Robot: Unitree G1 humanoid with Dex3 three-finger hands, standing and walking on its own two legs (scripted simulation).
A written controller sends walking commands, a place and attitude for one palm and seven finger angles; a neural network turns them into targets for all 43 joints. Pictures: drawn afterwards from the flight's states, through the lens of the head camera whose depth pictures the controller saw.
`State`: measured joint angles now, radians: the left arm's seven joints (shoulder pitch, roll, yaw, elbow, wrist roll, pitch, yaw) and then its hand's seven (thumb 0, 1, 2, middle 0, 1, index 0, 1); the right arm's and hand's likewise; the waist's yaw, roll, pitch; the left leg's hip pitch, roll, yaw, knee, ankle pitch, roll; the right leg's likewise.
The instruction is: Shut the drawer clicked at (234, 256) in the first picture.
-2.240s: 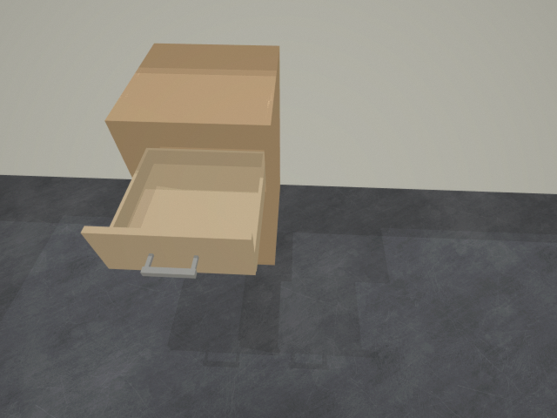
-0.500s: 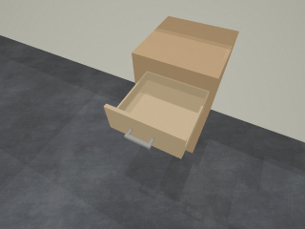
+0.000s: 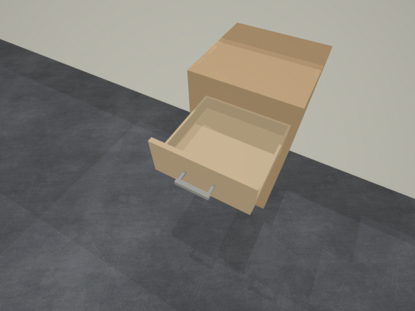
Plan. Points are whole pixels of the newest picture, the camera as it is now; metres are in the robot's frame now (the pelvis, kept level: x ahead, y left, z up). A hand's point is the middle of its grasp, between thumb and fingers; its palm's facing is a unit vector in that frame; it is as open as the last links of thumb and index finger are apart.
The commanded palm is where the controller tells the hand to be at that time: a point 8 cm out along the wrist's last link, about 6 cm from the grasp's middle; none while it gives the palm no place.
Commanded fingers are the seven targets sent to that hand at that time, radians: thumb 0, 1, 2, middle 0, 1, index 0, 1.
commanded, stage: look at it before walking up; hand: left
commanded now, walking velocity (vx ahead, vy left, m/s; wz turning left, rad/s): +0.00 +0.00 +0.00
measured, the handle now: (195, 184) +0.51 +0.07 -0.23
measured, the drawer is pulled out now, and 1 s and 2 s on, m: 0.30 0.30 0.30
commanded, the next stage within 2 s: turn to face it in 0.10 s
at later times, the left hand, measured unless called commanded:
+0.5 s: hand out of the picture +0.01 +0.18 -0.18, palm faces -0.06 -0.98 -0.21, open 7.4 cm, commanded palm none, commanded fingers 0.00 0.90 0.90 -0.20 -0.30 -0.20 -0.30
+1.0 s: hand out of the picture +0.11 +0.17 -0.17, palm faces -0.25 -0.93 -0.28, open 7.4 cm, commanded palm none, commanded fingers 0.00 0.90 0.90 -0.20 -0.30 -0.20 -0.30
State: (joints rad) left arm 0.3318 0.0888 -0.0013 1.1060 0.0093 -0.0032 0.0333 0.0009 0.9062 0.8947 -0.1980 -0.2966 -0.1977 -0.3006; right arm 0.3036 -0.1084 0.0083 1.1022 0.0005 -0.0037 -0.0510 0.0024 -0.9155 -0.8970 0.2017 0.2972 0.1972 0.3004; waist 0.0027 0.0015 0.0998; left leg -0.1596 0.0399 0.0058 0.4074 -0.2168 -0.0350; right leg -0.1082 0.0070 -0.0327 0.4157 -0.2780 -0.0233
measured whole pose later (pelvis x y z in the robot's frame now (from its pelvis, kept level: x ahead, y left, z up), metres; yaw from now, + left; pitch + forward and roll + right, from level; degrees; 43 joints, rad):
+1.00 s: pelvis -0.03 +0.00 -0.02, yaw -18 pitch -1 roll +1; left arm 0.16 0.18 0.06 0.90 0.03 0.05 0.01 0.00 0.90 0.89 -0.20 -0.30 -0.20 -0.30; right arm 0.16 -0.19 -0.02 0.94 -0.01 0.05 -0.04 0.00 -0.91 -0.90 0.20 0.30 0.20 0.30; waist 0.01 0.05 0.14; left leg -0.27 0.16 0.22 0.70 -0.39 -0.05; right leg -0.27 0.03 -0.01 0.64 -0.31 -0.04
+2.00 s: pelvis +0.04 -0.02 +0.00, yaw -25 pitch +3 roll +2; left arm 0.16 0.19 0.03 0.89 0.02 0.03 0.01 0.01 0.92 0.90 -0.20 -0.30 -0.20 -0.30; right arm 0.35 -0.11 0.00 1.05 -0.04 -0.08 -0.03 0.00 -0.91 -0.90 0.20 0.30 0.20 0.30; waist 0.02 0.00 0.06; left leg -0.17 0.05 0.06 0.39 -0.26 -0.02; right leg -0.84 -0.05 -0.01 1.79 -0.55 -0.04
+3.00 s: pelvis +0.09 -0.16 -0.01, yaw -23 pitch -2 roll +3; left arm 0.28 0.15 0.02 0.98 0.04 -0.01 0.04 0.00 0.90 0.89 -0.20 -0.30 -0.20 -0.30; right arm 0.19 -0.20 -0.05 0.89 0.00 0.02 -0.02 0.01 -0.93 -0.90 0.20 0.30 0.20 0.30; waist 0.00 0.04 0.08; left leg -0.34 -0.01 0.00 0.78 -0.45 -0.01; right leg -0.31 -0.01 0.03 0.66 -0.32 -0.03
